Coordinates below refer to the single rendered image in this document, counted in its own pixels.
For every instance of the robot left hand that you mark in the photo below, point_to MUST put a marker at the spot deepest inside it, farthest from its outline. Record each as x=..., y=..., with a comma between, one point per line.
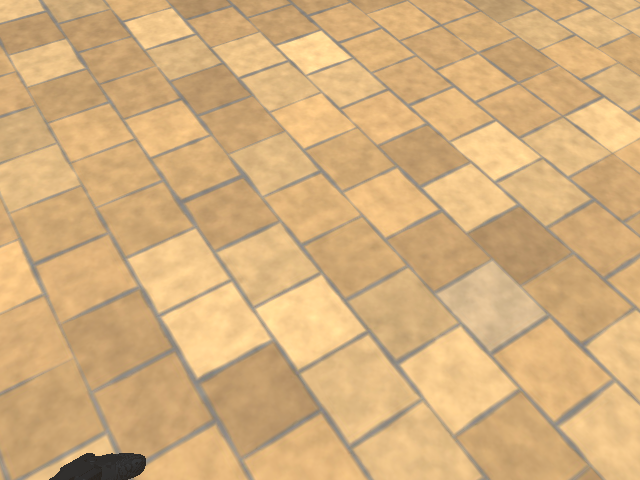
x=122, y=466

